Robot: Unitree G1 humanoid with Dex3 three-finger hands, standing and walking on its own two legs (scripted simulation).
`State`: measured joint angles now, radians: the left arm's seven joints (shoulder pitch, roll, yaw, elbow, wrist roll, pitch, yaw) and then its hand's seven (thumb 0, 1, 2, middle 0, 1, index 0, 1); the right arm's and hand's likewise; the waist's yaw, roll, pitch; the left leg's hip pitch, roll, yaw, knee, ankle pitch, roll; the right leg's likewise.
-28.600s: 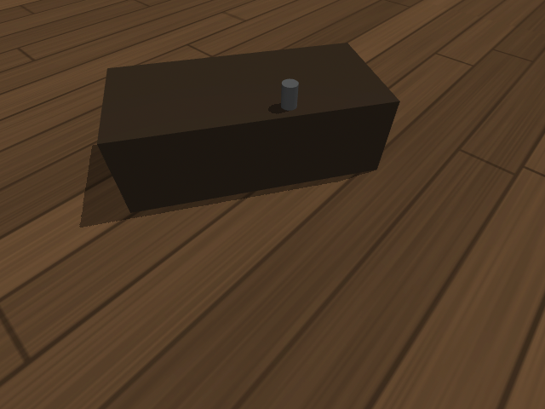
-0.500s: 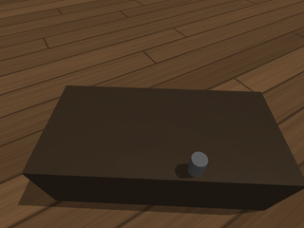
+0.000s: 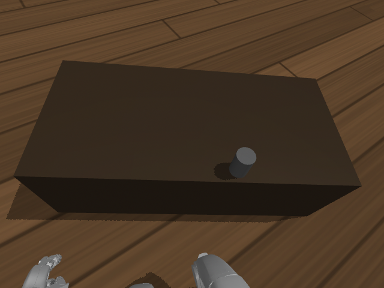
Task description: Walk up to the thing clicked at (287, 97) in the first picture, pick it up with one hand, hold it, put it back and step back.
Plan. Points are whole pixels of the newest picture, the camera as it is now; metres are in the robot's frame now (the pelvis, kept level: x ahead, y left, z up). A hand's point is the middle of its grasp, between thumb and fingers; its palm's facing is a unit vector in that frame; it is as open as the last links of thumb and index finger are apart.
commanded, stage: step back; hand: right
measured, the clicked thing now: (242, 163) +0.53 -0.23 -0.29
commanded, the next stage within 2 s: none
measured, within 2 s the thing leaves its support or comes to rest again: neither
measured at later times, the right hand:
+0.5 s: hand out of the picture -0.01 -0.29 -0.15, palm faces +0.02 +0.92 -0.39, open 7.4 cm
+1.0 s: hand out of the picture -0.14 -0.33 -0.15, palm faces +0.04 +0.90 -0.43, open 7.4 cm
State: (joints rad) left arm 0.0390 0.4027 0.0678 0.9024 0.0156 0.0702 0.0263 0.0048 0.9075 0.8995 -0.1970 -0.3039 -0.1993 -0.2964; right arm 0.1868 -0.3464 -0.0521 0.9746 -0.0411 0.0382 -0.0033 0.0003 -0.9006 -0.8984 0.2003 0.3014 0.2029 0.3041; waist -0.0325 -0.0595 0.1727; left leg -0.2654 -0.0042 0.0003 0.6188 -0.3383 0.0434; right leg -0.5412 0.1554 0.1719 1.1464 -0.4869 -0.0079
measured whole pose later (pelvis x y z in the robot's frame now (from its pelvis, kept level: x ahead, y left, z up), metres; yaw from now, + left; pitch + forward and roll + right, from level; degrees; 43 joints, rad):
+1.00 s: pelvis -0.27 -0.04 -0.02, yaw -6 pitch -3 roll -2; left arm 0.19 0.38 0.09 0.87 0.03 0.06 -0.01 0.01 0.91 0.90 -0.20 -0.30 -0.20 -0.30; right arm 0.09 -0.42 -0.06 0.78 -0.02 0.04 -0.01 0.00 -0.90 -0.90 0.20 0.30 0.20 0.30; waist 0.02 0.04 0.20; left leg -0.45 0.11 -0.03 0.69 -0.19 -0.02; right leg -0.22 0.05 0.05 0.66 -0.40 0.01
